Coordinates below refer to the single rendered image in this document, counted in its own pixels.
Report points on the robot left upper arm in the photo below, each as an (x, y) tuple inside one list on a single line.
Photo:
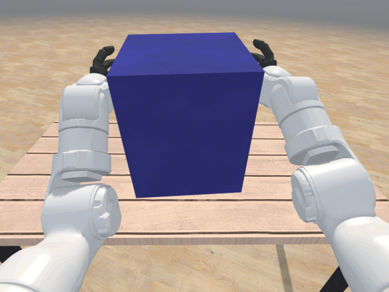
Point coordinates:
[(76, 221)]

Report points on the robot right hand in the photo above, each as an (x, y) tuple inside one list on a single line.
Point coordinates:
[(268, 58)]

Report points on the robot right upper arm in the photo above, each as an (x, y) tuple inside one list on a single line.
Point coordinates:
[(337, 196)]

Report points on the carton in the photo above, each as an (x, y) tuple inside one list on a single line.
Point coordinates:
[(186, 105)]

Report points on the robot left forearm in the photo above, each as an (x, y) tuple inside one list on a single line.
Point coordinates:
[(83, 129)]

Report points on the robot left hand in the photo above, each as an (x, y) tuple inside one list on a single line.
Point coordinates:
[(100, 66)]

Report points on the table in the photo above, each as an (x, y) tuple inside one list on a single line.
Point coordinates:
[(261, 214)]

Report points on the robot right forearm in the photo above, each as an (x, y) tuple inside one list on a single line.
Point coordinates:
[(309, 134)]

